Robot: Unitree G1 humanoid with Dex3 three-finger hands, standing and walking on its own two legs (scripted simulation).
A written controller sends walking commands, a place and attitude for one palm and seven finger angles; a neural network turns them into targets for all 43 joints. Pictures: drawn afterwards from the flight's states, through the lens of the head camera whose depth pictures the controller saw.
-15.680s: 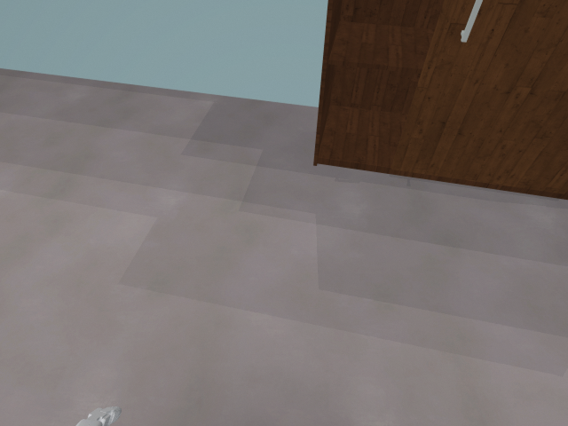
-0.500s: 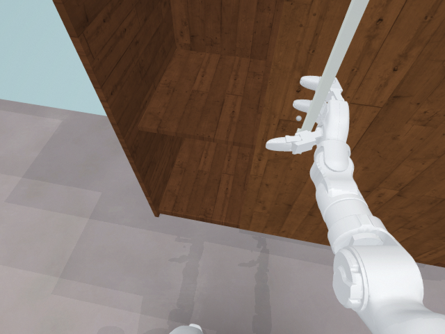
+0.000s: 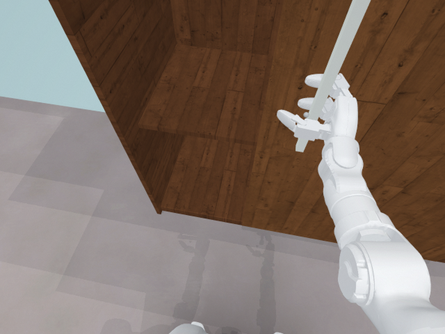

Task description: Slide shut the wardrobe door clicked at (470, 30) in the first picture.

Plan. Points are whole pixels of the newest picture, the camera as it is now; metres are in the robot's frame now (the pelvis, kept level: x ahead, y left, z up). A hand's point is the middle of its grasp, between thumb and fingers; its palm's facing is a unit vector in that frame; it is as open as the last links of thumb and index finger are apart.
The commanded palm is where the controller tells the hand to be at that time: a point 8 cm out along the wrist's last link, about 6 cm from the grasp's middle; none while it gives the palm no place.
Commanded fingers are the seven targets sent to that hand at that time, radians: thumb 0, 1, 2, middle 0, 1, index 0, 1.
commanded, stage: grip the handle and tug to test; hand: right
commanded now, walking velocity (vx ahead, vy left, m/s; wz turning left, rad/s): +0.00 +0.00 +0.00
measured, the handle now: (323, 82) +0.53 -0.07 +0.15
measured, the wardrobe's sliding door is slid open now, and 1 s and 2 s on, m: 0.38 0.38 0.38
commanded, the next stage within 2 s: tug the door sideways, standing still in 1.00 s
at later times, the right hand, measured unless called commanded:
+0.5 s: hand (301, 116) +0.48 -0.04 +0.11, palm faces -0.03 +1.00 +0.00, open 5.0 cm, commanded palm +0.46 -0.10 +0.11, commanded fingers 0.00 -0.90 -0.90 0.45 1.40 0.45 1.40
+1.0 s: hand (302, 119) +0.48 -0.04 +0.11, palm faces -0.02 +1.00 +0.00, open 5.2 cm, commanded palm +0.43 -0.10 +0.11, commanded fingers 0.00 -0.90 -0.90 0.45 1.40 0.45 1.40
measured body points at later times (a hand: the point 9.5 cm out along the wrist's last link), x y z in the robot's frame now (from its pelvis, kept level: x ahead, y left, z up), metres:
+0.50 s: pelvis +0.00 +0.00 +0.00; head +0.07 +0.01 +0.44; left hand +0.01 +0.24 -0.13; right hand +0.48 -0.09 +0.11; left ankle -0.03 +0.09 -0.71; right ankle +0.01 -0.12 -0.71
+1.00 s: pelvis +0.01 +0.00 +0.01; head +0.08 +0.02 +0.45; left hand +0.02 +0.25 -0.12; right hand +0.47 -0.10 +0.11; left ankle -0.03 +0.09 -0.71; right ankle +0.01 -0.12 -0.71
